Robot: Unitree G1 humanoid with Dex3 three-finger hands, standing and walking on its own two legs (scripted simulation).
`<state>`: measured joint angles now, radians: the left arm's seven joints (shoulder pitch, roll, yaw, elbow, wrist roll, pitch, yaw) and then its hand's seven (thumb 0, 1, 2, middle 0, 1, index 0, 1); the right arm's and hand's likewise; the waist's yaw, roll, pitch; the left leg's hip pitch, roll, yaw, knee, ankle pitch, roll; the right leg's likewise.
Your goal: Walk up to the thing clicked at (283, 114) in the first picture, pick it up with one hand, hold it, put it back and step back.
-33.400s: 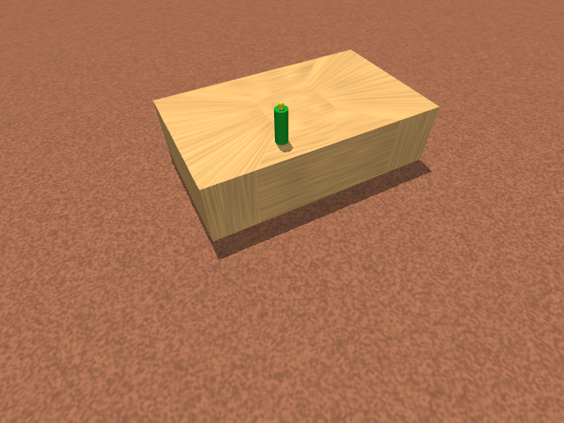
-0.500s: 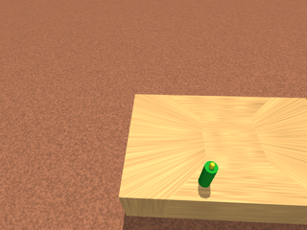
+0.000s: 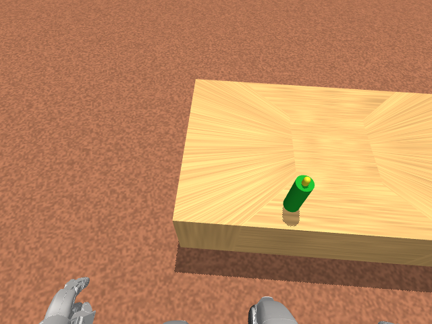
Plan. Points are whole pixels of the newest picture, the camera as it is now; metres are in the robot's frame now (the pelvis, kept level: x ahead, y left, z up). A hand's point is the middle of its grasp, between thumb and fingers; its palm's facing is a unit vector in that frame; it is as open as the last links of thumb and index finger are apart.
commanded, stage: step back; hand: right
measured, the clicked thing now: (298, 192) +0.52 -0.27 -0.32
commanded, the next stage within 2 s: none
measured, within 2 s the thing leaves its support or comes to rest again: neither
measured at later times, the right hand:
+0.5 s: hand out of the picture -0.01 -0.27 -0.14, palm faces +0.06 +0.93 -0.36, open 7.4 cm
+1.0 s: hand out of the picture -0.15 -0.26 -0.11, palm faces +0.01 +0.90 -0.44, open 7.4 cm
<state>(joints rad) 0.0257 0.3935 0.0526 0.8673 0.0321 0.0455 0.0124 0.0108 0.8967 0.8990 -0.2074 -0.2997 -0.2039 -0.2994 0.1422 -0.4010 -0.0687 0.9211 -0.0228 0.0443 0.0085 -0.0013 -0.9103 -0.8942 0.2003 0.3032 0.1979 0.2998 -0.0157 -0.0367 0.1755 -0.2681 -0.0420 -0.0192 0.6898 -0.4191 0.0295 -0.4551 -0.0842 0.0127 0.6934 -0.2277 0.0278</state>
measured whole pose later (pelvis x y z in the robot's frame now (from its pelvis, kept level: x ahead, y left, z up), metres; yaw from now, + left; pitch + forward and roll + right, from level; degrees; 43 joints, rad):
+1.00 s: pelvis -0.25 +0.02 +0.01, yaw -5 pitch -2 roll -2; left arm 0.19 0.41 0.09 0.84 0.02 0.06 0.00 0.01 0.90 0.90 -0.20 -0.30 -0.20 -0.30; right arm 0.15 -0.37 -0.04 0.82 -0.04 0.02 -0.01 0.00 -0.90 -0.89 0.21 0.30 0.20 0.30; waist 0.02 -0.03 0.17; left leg -0.36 0.04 0.00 0.61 -0.22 0.02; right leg -0.36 0.07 0.12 1.01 -0.51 0.03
